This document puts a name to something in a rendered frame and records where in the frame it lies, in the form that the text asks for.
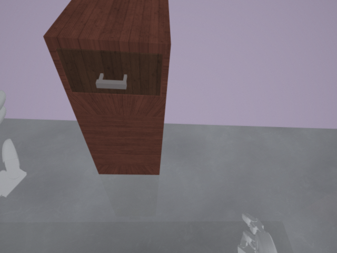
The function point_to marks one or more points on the drawer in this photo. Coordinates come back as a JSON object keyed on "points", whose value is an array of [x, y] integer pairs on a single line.
{"points": [[83, 67]]}

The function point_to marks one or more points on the handle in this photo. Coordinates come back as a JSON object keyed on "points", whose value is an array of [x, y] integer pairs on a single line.
{"points": [[111, 84]]}

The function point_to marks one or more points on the robot right hand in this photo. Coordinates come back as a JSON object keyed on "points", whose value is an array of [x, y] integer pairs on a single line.
{"points": [[260, 243]]}

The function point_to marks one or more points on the cabinet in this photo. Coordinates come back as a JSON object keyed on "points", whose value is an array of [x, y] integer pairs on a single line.
{"points": [[123, 132]]}

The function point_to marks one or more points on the robot left hand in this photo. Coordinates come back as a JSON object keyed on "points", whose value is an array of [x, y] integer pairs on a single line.
{"points": [[13, 175]]}

